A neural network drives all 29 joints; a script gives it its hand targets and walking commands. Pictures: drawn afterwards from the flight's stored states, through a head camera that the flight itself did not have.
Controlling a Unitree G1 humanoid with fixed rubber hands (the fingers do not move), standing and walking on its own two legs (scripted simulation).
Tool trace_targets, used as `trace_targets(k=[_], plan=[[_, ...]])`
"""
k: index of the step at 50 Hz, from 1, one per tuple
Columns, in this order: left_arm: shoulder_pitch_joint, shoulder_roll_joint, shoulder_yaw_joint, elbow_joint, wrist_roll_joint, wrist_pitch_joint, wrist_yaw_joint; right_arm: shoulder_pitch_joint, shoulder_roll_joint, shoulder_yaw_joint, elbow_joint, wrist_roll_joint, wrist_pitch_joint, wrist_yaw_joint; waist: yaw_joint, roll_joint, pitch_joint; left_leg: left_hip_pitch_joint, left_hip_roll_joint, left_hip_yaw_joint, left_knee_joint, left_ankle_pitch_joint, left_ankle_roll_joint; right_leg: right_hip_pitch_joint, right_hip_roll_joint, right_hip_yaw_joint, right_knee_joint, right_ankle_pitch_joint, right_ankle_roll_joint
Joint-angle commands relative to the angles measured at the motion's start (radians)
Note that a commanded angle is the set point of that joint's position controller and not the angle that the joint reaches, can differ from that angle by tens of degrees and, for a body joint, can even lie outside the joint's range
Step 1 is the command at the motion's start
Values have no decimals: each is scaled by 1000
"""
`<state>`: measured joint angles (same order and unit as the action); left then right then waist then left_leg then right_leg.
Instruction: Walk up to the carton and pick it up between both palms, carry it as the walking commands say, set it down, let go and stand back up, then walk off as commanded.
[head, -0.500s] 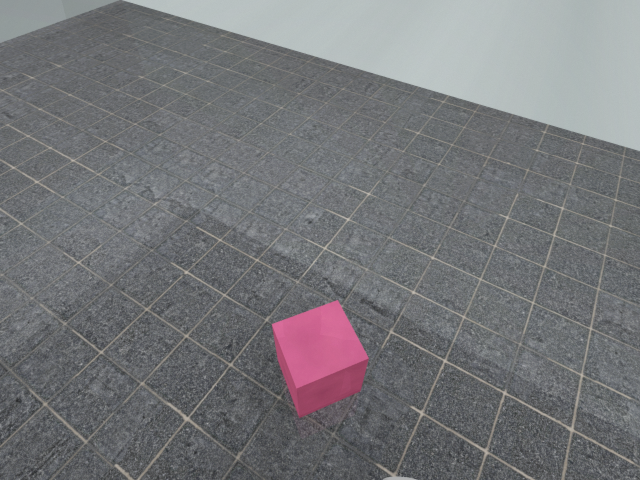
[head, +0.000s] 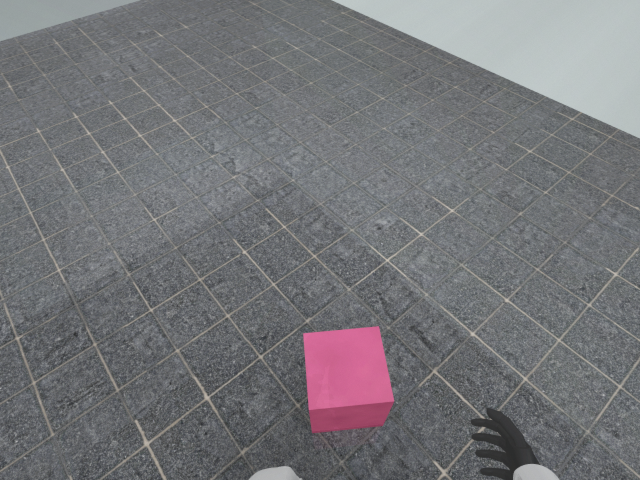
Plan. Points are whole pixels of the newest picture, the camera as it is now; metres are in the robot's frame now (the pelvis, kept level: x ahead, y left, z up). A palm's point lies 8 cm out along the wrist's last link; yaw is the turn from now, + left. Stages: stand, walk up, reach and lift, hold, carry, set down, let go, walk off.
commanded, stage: walk up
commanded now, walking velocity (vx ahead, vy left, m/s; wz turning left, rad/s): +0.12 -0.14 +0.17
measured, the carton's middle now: (344, 381) +0.44 -0.01 -0.64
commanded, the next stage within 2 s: none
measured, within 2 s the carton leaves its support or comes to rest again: neither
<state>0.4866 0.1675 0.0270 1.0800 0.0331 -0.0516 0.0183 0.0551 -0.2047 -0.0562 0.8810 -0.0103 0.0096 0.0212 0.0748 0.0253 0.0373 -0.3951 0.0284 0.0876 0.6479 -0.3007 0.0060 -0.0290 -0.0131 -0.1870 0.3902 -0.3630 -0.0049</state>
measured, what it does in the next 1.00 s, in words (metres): steps on the spot: left foot, then right foot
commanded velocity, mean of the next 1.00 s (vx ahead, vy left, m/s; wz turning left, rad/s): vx -0.06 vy -0.02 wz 0.08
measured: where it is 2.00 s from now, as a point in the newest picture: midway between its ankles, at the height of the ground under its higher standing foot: outside the picture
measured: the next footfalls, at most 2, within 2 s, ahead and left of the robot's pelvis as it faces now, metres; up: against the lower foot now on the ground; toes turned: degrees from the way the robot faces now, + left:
left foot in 0.02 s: +0.10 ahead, +0.09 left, +0.00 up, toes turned +6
right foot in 0.30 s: +0.10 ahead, -0.17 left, +0.00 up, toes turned -6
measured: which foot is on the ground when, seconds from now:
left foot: up 0.00-0.00, down 0.02-0.30, up 0.32-0.58, down 0.60-1.00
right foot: down 0.00-0.04, up 0.06-0.28, down 0.30-0.60, up 0.62-0.84, down 0.86-1.00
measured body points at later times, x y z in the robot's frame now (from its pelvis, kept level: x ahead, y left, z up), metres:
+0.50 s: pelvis +0.04 -0.04 +0.00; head +0.08 -0.06 +0.45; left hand +0.11 +0.22 -0.13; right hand +0.13 -0.30 -0.16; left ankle +0.00 +0.09 -0.67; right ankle +0.06 -0.17 -0.73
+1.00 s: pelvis +0.01 -0.04 +0.01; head +0.02 -0.06 +0.46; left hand +0.02 +0.19 -0.14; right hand +0.09 -0.26 -0.15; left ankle +0.01 +0.09 -0.73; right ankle +0.01 -0.14 -0.73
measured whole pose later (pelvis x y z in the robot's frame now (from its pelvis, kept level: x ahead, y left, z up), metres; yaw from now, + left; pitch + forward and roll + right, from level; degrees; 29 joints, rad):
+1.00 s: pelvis +0.01 -0.04 +0.01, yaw +4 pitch -2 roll +1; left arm 0.25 0.15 0.00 1.07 0.02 0.00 0.02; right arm 0.17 -0.18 -0.02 1.04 0.00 0.02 -0.02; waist 0.00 0.04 0.05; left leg -0.16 0.04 0.07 0.40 -0.20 -0.02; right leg -0.14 -0.01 -0.07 0.44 -0.26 -0.02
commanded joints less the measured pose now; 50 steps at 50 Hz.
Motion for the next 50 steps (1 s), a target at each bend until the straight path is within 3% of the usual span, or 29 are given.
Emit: trace_targets(k=[1,2,3,4,6,9,12,14,15,16,17,19,22,27,29,30,31,32,33,34,35,36,37,40,42,43,44,45,50], plan=[[4,126,13,-20,-27,-4,17,182,-83,-17,17,-17,-32,-32,-124,-90,-54,341,22,-12,-222,340,29,-173,-158,69,190,758,-42],[9,108,10,-38,-46,-3,24,250,-169,-44,29,-31,-44,-44,-136,8,-117,524,209,-175,-147,919,58,-327,-109,64,324,514,23],[53,110,17,-58,-52,12,30,323,-238,-61,20,-5,-42,-59,-150,253,-226,646,484,-447,-119,1397,213,-479,-13,93,572,-92,71],[17,124,38,-37,-55,38,32,335,-227,-50,34,18,-33,-67,-136,155,-275,637,521,-448,-111,1478,247,-498,-37,188,716,-297,70],[-47,95,45,-37,-23,61,20,210,-135,-20,14,0,-22,-81,-99,68,-174,433,435,-302,-163,1121,251,-492,-97,206,812,-217,78],[-58,56,17,-47,-13,79,10,27,-86,-8,-1,-12,-10,-67,-39,200,-49,157,212,-88,-247,740,153,-295,-86,131,505,-132,68],[-72,64,14,-45,-21,75,29,67,-108,-34,45,-18,5,-58,-43,162,-53,155,192,-135,-241,625,147,-203,-47,57,313,-23,69],[-40,84,14,-40,-22,56,39,59,-114,-40,54,-10,21,-56,-4,98,-45,101,146,-111,-141,493,87,-114,-57,42,103,205,41],[-45,153,25,-60,-14,44,45,74,-68,-29,41,-3,26,-57,-8,-64,-48,22,35,-33,6,342,32,-85,-198,179,33,457,3],[-3,270,47,-72,-5,39,51,54,-36,-19,5,3,38,-56,29,-334,-50,-155,-90,-7,297,-230,-36,-57,-528,487,-44,941,-135],[14,299,60,-74,-3,47,51,80,-56,-24,1,-2,64,-60,15,-308,-92,-161,-56,-119,503,-401,-56,-41,-591,499,-2,1112,-225],[-143,225,53,-126,-9,55,50,51,-79,-38,-8,9,67,-56,-25,-281,-70,-164,-39,-129,638,-315,-71,-86,-474,317,58,1171,-218],[-285,165,46,-176,-4,68,36,116,-74,-22,23,11,65,-37,-78,-297,-62,-65,-41,-84,469,-209,-75,-145,-312,140,63,921,-135],[-213,216,62,-178,11,79,24,117,-65,6,25,13,61,-29,-65,-279,-81,42,-31,-31,62,-159,-48,-93,-351,184,80,762,-129],[-257,218,64,-172,-3,91,17,180,-68,14,42,10,36,-29,-116,-239,-69,173,-32,7,-196,41,-24,-166,-281,129,166,594,-81],[-231,168,49,-177,-4,89,9,203,-130,4,49,4,19,-33,-108,-88,-74,265,64,-72,-249,308,-13,-249,-200,82,284,478,-39],[-243,97,30,-202,-12,89,3,231,-227,-19,42,-6,8,-37,-102,198,-66,331,316,-348,-283,673,51,-435,-61,71,424,-31,16],[-301,119,43,-200,-20,109,12,239,-244,-34,29,-6,5,-44,-124,334,-76,242,420,-410,-340,678,188,-409,-27,177,572,-309,12],[-336,156,54,-206,-23,123,10,177,-241,-31,12,-13,11,-51,-116,299,-31,185,422,-394,-320,654,228,-438,-29,215,729,-309,20],[-333,170,63,-180,-22,128,5,132,-230,-31,-10,-15,14,-56,-97,179,-15,190,427,-355,-290,677,236,-469,-35,223,830,-269,32],[-305,176,72,-157,-19,135,-8,152,-213,-23,-7,-16,11,-68,-85,86,-50,237,388,-339,-296,492,205,-473,-58,238,848,-164,45],[-276,120,42,-140,-17,122,-15,61,-141,3,-14,-13,8,-64,-69,176,-80,154,250,-194,-362,142,164,-346,-62,207,709,-97,19],[-269,109,29,-138,-14,112,-24,6,-133,4,-23,-15,12,-57,-61,258,-27,106,182,-149,-403,-10,135,-285,-49,172,554,-88,15],[-291,93,15,-124,-21,107,-9,93,-137,-6,48,-28,9,-51,-85,192,49,176,224,-208,-388,175,143,-243,-25,142,253,-98,12],[-196,69,3,-83,-23,75,8,113,-139,-8,78,-10,10,-50,-45,99,-27,250,218,-180,-299,301,120,-130,-14,110,-32,110,0],[-175,87,4,-71,-19,55,12,138,-103,-2,86,-2,9,-48,-39,30,-38,232,174,-161,-250,244,87,-68,-73,159,-115,185,-15],[-220,149,16,-71,-16,43,12,167,-50,15,80,9,9,-43,-61,-176,-14,171,63,-98,-209,81,28,-89,-187,323,-152,273,-51],[-246,180,11,-55,-11,47,5,149,-56,15,88,16,16,-44,-83,-214,45,218,19,-95,-245,29,1,-198,-207,362,-153,277,-86],[-223,116,-8,-38,-18,30,6,148,-74,22,153,7,-2,-42,-81,-105,19,291,78,-96,-291,153,6,-210,-140,267,-132,193,-48]])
